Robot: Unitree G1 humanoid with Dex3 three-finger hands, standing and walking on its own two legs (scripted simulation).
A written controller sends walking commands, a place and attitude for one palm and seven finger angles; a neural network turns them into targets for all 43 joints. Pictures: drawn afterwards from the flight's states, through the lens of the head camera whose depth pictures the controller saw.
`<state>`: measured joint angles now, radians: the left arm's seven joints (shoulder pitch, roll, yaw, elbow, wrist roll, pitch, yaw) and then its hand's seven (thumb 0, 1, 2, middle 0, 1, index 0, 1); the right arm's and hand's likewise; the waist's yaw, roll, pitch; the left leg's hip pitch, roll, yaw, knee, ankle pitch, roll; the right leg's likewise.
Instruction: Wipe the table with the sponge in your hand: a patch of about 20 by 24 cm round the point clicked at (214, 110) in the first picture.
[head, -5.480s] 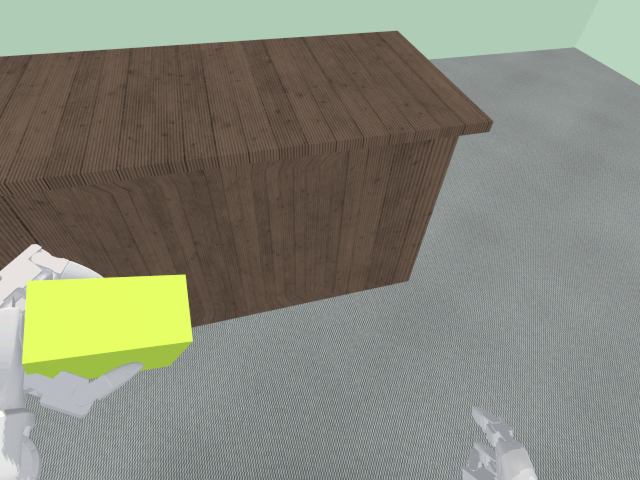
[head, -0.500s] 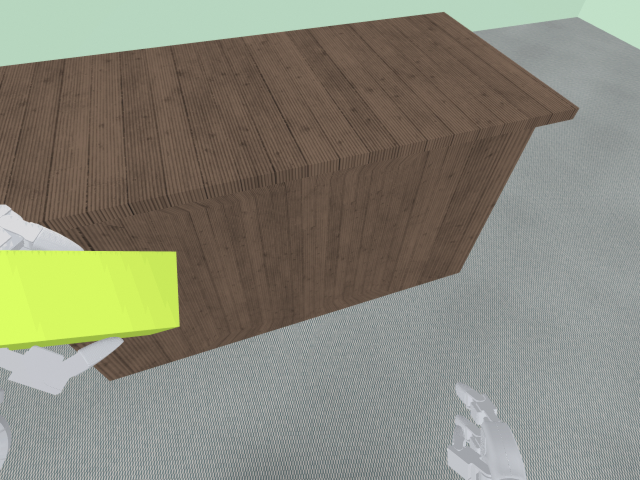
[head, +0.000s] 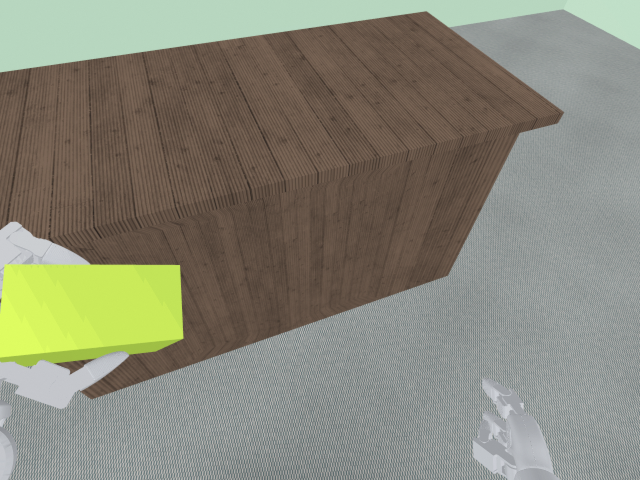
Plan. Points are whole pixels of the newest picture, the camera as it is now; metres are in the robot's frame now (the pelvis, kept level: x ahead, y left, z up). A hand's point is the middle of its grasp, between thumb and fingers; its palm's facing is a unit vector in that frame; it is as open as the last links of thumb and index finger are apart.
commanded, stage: come to a stop and stand still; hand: left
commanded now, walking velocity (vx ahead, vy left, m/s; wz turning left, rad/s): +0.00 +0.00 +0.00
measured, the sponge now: (120, 314) +0.24 +0.20 +0.15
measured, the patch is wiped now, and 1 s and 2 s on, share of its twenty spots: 0.00 0.00 0.00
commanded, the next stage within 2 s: look again from close up in 0.76 s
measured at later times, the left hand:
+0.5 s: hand out of the picture +0.19 +0.28 +0.16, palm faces +0.41 -0.83 -0.37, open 10.5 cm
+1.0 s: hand out of the picture +0.19 +0.28 +0.16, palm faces +0.41 -0.83 -0.37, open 10.5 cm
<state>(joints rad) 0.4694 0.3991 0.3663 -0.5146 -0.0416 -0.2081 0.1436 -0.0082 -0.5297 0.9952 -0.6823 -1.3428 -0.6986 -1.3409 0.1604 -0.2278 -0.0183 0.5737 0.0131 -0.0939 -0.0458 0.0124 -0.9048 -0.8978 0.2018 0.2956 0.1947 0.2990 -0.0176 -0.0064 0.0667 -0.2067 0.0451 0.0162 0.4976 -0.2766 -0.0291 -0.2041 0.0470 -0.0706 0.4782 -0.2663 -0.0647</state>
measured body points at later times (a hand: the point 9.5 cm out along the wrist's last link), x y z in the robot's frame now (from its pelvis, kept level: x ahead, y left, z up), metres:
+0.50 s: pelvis -0.03 +0.03 +0.01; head -0.02 +0.04 +0.46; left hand +0.16 +0.32 +0.18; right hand +0.14 -0.18 -0.08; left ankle -0.01 +0.14 -0.74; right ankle -0.01 -0.07 -0.74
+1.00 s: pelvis -0.02 +0.03 +0.01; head -0.01 +0.04 +0.46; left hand +0.17 +0.32 +0.18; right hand +0.16 -0.19 -0.07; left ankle -0.01 +0.14 -0.74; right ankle -0.01 -0.07 -0.74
